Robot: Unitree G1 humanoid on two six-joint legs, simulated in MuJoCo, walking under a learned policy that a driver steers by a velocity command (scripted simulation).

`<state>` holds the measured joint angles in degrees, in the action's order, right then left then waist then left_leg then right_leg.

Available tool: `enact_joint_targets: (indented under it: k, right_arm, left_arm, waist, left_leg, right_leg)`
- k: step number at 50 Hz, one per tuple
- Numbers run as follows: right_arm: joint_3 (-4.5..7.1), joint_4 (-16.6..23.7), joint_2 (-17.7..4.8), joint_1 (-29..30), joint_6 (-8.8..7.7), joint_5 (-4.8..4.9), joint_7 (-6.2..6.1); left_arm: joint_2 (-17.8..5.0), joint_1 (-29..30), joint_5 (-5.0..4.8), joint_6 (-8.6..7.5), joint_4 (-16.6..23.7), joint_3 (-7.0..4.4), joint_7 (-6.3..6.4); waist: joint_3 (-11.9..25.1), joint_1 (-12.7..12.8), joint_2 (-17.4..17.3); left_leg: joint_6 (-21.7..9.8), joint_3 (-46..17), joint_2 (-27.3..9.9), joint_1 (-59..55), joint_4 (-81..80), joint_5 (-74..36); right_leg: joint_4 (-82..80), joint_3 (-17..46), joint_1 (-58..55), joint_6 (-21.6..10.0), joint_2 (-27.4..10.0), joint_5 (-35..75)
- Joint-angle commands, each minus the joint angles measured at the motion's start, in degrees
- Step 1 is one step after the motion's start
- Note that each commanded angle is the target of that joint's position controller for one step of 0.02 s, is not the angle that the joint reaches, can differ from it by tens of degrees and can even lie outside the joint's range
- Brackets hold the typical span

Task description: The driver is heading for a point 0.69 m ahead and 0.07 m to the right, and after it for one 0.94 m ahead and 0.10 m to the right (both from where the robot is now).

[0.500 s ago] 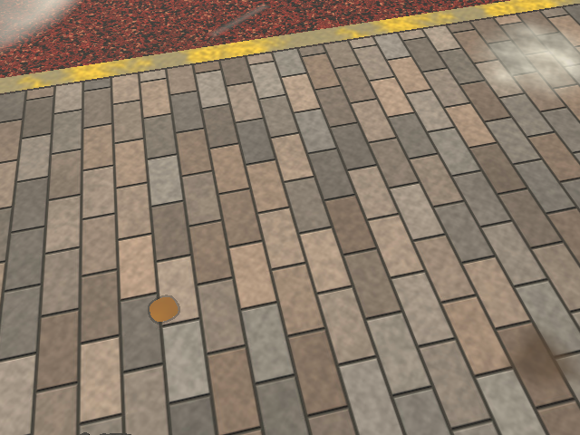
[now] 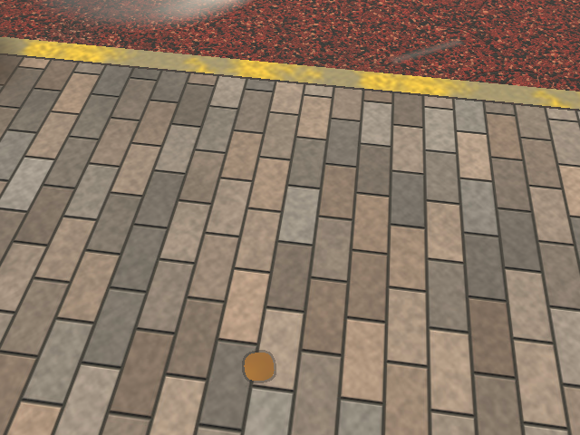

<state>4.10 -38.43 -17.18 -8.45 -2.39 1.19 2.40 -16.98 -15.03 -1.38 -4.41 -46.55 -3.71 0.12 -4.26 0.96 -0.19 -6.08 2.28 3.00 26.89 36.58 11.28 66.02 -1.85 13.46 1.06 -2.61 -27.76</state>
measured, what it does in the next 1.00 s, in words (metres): walks ahead: right foot, then left foot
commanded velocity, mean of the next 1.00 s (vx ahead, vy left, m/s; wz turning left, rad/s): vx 0.50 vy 0.00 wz -0.15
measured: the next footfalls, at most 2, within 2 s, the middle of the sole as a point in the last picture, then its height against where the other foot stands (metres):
right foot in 0.44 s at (363, 432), level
left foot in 0.94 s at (290, 306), level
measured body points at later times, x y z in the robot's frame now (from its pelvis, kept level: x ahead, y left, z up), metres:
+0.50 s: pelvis +0.30 -0.05 +0.00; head +0.33 -0.05 +0.45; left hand +0.48 +0.21 -0.08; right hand +0.36 -0.34 -0.12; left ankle +0.11 +0.07 -0.67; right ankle +0.40 -0.13 -0.72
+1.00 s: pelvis +0.59 -0.04 +0.01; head +0.61 -0.04 +0.46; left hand +0.68 +0.24 -0.11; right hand +0.75 -0.32 -0.06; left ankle +0.70 +0.04 -0.72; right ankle +0.41 -0.12 -0.68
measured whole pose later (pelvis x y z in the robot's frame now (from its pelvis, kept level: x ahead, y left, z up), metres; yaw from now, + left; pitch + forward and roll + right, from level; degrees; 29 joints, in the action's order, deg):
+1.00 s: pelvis +0.59 -0.04 +0.01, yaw -14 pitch +2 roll +1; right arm 2.2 -37.6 -15.6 -4.7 -7.2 -0.3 1.4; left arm -17.2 -21.8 -1.0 -1.8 -45.1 -3.2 0.8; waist -0.1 3.6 1.4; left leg -1.6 -0.6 3.1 25.0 29.9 7.5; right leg 48.1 11.5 9.5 -3.1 5.6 -28.9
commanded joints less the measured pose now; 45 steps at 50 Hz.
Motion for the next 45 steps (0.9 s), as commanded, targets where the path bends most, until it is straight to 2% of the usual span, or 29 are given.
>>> enact_joint_targets:
  k: [1, 2, 3, 5, 7, 10, 13, 17, 19, 20, 21, 22, 23, 24, 25, 26, 27, 28, 29, 30, 32, 35, 38, 40, 42, 45]
  right_arm:
    - [2.41, 1.95, -7.97, -8.10, -1.46, -0.15, -0.53]
    - [1.82, 2.99, -6.39, -5.55, -1.54, -0.83, -0.85]
    - [1.70, 3.69, -6.17, -4.47, -1.53, -1.16, -1.04]
    - [1.95, 3.44, -7.14, -4.75, -1.75, -0.82, -1.60]
    - [1.95, 2.50, -7.73, -5.86, -1.82, -0.83, -2.40]
    - [1.48, 0.88, -7.22, -7.80, -1.88, -0.84, -2.77]
    - [1.43, -1.04, -8.21, -10.62, -2.21, -0.89, -2.45]
    - [1.69, -3.57, -8.80, -12.70, -1.75, -0.95, -2.43]
    - [1.96, -4.15, -9.31, -12.19, -1.20, -0.82, -2.82]
    - [2.07, -3.95, -9.72, -11.04, -0.96, -0.91, -3.03]
    - [2.13, -3.63, -10.11, -9.92, -0.64, -0.99, -3.26]
    - [1.79, -3.11, -9.53, -9.01, -0.21, -1.09, -3.59]
    - [0.87, -1.73, -7.82, -9.64, -0.28, -2.11, -4.14]
    - [-0.92, -0.40, -1.95, -16.76, -1.63, -2.60, -3.24]
    - [-0.67, -0.65, -5.61, -12.86, -3.11, -1.37, -2.52]
    - [-0.09, 1.37, -7.98, -6.80, -4.26, 0.41, -1.87]
    - [-0.38, 2.23, -7.51, -3.37, -4.96, 0.00, -1.92]
    - [-0.16, 2.72, -7.40, -1.97, -5.27, -1.33, -2.10]
    - [0.10, 2.90, -7.32, -2.67, -5.04, -2.05, -2.23]
    - [0.12, 2.96, -6.87, -3.66, -4.67, -2.29, -2.28]
    - [-0.15, 2.76, -5.64, -4.52, -3.76, -2.38, -2.49]
    - [-0.90, 4.11, -3.79, 0.84, -3.26, -2.45, -2.82]
    - [-1.36, 5.17, -2.55, 6.87, -3.79, -1.95, -2.39]
    - [-1.27, 5.66, -2.89, 9.55, -4.23, -1.32, -1.88]
    - [-1.00, 5.84, -3.60, 10.80, -4.71, -1.15, -1.31]
    - [-0.19, 5.49, -5.17, 8.80, -5.27, -1.12, -1.06]
  left_arm:
    - [-7.03, 5.37, 0.48, -3.95, 7.78, -0.92, 0.05]
    - [-7.73, 4.12, 1.34, -3.44, 7.32, -1.39, 0.14]
    - [-7.74, 3.35, 1.64, -2.69, 7.22, -1.56, 0.03]
    - [-6.10, 3.09, 2.20, -1.50, 7.17, -1.24, 0.04]
    - [-4.32, 5.18, 2.19, -0.86, 7.48, -0.51, -0.03]
    - [-2.54, 10.37, 1.62, -1.01, 7.78, 0.51, -0.72]
    - [-3.00, 14.90, 0.60, -1.35, 8.77, 0.73, -1.46]
    - [-4.12, 18.03, 0.27, -1.69, 10.69, 0.58, -2.78]
    - [-4.40, 16.78, 0.21, -1.74, 10.96, 0.48, -3.50]
    - [-5.17, 14.25, 0.25, -1.65, 10.52, 0.09, -3.62]
    - [-6.43, 9.75, 0.45, -1.49, 9.43, -0.68, -3.50]
    - [-8.47, 2.08, 0.70, -1.32, 7.35, -1.98, -3.17]
    - [-12.12, -6.50, 0.80, -1.00, 6.23, -3.06, -2.67]
    - [-16.21, -9.01, 0.32, -1.02, 5.75, -3.92, -2.89]
    - [-10.61, -10.26, -0.55, -0.82, 5.62, -2.64, -2.85]
    - [-8.95, -6.93, -0.03, -0.61, 6.51, -2.09, -2.42]
    - [-8.57, -4.00, 0.57, -0.35, 7.38, -1.92, -2.14]
    - [-7.74, -1.66, 0.80, -0.19, 7.97, -1.59, -1.96]
    - [-6.93, -0.41, 1.28, -0.23, 8.58, -1.20, -1.70]
    - [-6.78, 0.32, 1.20, -0.09, 9.01, -1.17, -1.54]
    - [-7.36, 0.11, 0.76, -0.03, 8.92, -1.38, -0.96]
    - [-9.30, -1.71, 0.33, 0.31, 8.05, -2.05, 0.08]
    - [-9.40, -4.26, -0.06, 1.12, 6.90, -2.15, 0.76]
    - [-9.17, -6.35, -0.24, 1.55, 5.96, -2.09, 0.95]
    - [-8.17, -7.95, -0.24, 1.87, 5.10, -1.80, 1.06]
    - [-8.33, -7.81, 0.30, 2.31, 4.50, -1.95, 1.07]
  waist:
    - [9.68, -3.64, -0.17]
    - [8.61, -1.52, -1.38]
    - [8.04, -0.44, -1.99]
    - [7.11, 0.24, -1.46]
    - [5.78, -0.34, -1.85]
    - [4.53, -3.43, -3.87]
    - [2.75, -6.02, -4.29]
    - [0.36, -6.78, -3.56]
    - [0.86, -5.58, -3.99]
    - [2.56, -4.01, -4.53]
    - [5.95, -1.49, -4.88]
    - [10.80, 2.51, -3.43]
    - [17.27, 5.52, 1.93]
    - [22.64, 1.24, 16.46]
    - [23.53, 4.64, 11.39]
    - [15.17, 5.23, 8.05]
    - [10.86, 4.16, 2.05]
    - [7.39, 2.38, -0.10]
    - [7.04, 0.50, 1.11]
    - [6.68, -0.56, 2.53]
    - [6.00, -1.40, 3.17]
    - [4.30, 0.08, 2.98]
    - [4.23, 2.52, 4.18]
    - [4.39, 3.61, 4.55]
    - [4.37, 4.14, 5.01]
    - [4.06, 2.46, 6.99]
  left_leg:
    - [-12.11, -30.83, -16.53, -30.73, -20.21, -2.90]
    - [-11.51, -27.00, -14.85, -24.96, -21.15, -8.38]
    - [-11.46, -25.55, -13.82, -21.56, -22.34, -11.01]
    - [-11.73, -22.03, -12.73, -17.02, -23.45, -16.15]
    - [-10.76, -17.32, -11.56, -15.10, -24.41, -18.50]
    - [-7.26, -11.38, -9.03, -14.20, -24.87, -15.06]
    - [-6.54, -11.58, -11.37, -17.07, -25.82, -8.98]
    - [-5.85, -11.65, -16.07, -28.31, -23.30, -13.53]
    - [-4.65, -10.14, -17.17, -31.80, -20.61, -21.35]
    - [-3.72, -8.62, -16.70, -32.28, -17.75, -30.44]
    - [-2.68, -6.69, -15.50, -32.09, -12.24, -41.28]
    - [-0.98, -3.64, -12.80, -29.30, -2.01, -47.25]
    - [1.40, -1.33, -10.26, -17.94, 14.25, -33.66]
    - [6.28, -1.93, 1.60, 6.63, 34.73, 12.08]
    - [5.80, -9.66, 0.36, 14.81, 39.86, 19.64]
    - [5.01, -9.85, -2.46, 18.71, 39.67, 14.96]
    - [4.59, -8.89, -4.64, 17.56, 36.37, 11.13]
    - [5.04, -8.47, -6.07, 15.75, 31.53, 8.77]
    - [5.46, -8.66, -7.17, 12.10, 28.50, 7.09]
    - [6.22, -8.31, -7.35, 10.49, 26.16, 6.69]
    - [8.00, -6.94, -7.51, 9.66, 21.56, 6.22]
    - [10.12, -5.78, -6.31, 8.57, 10.36, -3.57]
    - [10.57, -5.31, -3.59, 3.21, -0.94, -14.25]
    - [10.26, -5.49, -2.61, 1.37, -4.67, -16.96]
    - [9.16, -6.31, -2.84, 1.49, -7.63, -16.29]
    - [6.10, -5.80, -2.97, -0.79, -10.11, -9.82]
  right_leg:
    - [4.72, 7.11, 29.89, -1.69, -2.58, 5.98]
    - [1.57, 7.58, 25.36, -1.40, -3.90, 8.25]
    - [-0.29, 7.45, 22.75, -0.82, -4.09, 9.36]
    - [-5.07, 6.07, 21.18, 0.99, -3.74, 11.21]
    - [-12.19, 4.72, 21.79, 2.55, -3.51, 17.41]
    - [-25.27, 3.33, 18.65, 2.57, -2.72, 31.47]
    - [-31.24, 2.80, 18.46, 1.06, -1.97, 37.27]
    - [-34.60, 3.26, 25.67, -2.52, -1.44, 30.18]
    - [-35.25, 2.81, 25.00, -4.39, -0.36, 24.90]
    - [-35.48, 1.66, 21.06, -5.40, 1.18, 22.60]
    - [-35.73, -0.43, 14.12, -6.59, 3.46, 21.95]
    - [-37.01, -1.47, 2.94, -8.22, 5.44, 24.46]
    - [-36.25, 10.70, -13.04, -11.81, -2.59, 27.40]
    - [-41.59, 40.42, -32.61, -22.64, -15.16, 16.72]
    - [-48.00, 47.85, -35.66, -21.82, -15.50, 5.10]
    - [-49.39, 40.61, -29.40, -19.47, -14.18, 5.22]
    - [-49.97, 35.16, -21.90, -18.03, -12.07, 9.66]
    - [-50.84, 31.42, -15.24, -17.73, -10.40, 16.28]
    - [-51.81, 28.63, -11.32, -17.45, -8.58, 21.68]
    - [-52.66, 27.00, -9.11, -17.66, -7.45, 24.95]
    - [-53.38, 23.76, -5.24, -18.08, -6.54, 30.13]
    - [-53.84, 19.44, -0.81, -16.43, -3.81, 31.86]
    - [-52.40, 17.75, 1.51, -13.66, -1.31, 29.33]
    - [-51.17, 19.29, -0.05, -13.05, -2.16, 27.20]
    - [-48.73, 21.55, -4.53, -12.59, -3.95, 25.88]
    - [-44.57, 24.30, -9.79, -11.55, -6.46, 31.29]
